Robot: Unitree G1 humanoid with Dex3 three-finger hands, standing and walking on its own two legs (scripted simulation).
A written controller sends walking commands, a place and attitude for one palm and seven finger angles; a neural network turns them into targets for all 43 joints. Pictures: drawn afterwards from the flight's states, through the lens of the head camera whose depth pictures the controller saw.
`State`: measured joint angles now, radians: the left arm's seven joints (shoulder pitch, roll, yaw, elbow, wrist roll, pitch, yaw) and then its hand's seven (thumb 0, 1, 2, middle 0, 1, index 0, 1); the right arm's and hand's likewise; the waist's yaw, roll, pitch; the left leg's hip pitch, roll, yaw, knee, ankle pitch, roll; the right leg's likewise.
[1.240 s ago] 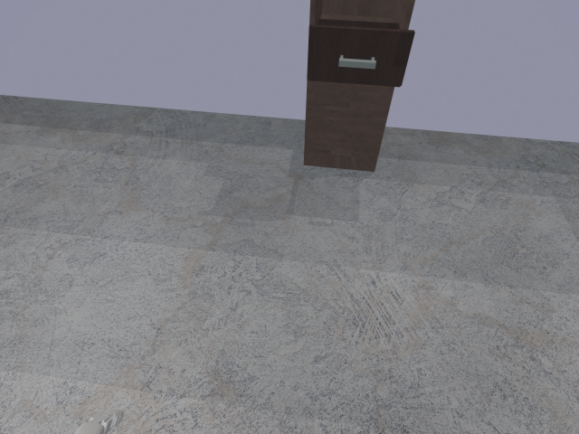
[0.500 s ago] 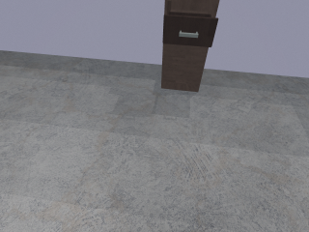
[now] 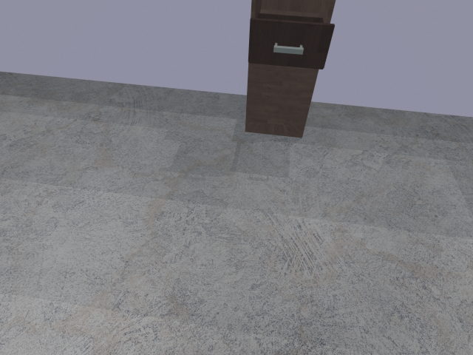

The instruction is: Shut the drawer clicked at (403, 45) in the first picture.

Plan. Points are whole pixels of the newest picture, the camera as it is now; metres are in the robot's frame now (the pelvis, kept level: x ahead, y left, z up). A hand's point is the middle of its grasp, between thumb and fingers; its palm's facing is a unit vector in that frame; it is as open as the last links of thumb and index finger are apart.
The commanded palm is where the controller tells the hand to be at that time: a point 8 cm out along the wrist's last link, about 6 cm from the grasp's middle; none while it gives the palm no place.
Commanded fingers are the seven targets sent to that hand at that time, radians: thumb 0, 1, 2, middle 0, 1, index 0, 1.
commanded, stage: look at it before walking up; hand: left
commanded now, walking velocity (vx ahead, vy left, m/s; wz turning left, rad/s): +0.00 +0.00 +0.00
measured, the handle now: (288, 47) +1.27 -0.15 -0.05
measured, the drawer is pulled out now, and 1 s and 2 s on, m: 0.29 0.29 0.29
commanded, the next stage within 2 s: walk to a spot facing it in 0.30 s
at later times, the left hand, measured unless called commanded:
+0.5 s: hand out of the picture +0.09 +0.24 -0.16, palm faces -0.03 -0.95 -0.32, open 7.4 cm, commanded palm none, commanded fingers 0.00 0.90 0.90 -0.20 -0.30 -0.20 -0.30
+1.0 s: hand out of the picture +0.12 +0.13 -0.17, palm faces -0.18 -0.97 -0.17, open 7.4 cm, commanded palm none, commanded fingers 0.00 0.90 0.90 -0.20 -0.30 -0.20 -0.30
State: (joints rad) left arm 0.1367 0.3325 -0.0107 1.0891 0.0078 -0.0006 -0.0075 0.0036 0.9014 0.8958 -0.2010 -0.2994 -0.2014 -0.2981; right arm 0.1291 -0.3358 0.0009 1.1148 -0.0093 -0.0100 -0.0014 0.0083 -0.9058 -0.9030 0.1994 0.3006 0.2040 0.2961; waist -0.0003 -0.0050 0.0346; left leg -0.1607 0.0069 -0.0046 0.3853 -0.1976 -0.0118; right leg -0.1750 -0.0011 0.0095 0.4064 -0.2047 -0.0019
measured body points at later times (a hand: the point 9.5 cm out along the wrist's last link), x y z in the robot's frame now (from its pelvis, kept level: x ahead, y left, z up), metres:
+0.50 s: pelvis +0.02 +0.00 +0.00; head +0.02 +0.00 +0.45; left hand +0.09 +0.29 -0.14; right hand +0.10 -0.29 -0.13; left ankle +0.01 +0.13 -0.74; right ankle +0.01 -0.12 -0.74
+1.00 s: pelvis +0.14 -0.04 +0.00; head +0.16 -0.06 +0.45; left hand +0.13 +0.18 -0.15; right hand +0.16 -0.30 -0.15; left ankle +0.23 +0.08 -0.66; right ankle +0.05 -0.11 -0.74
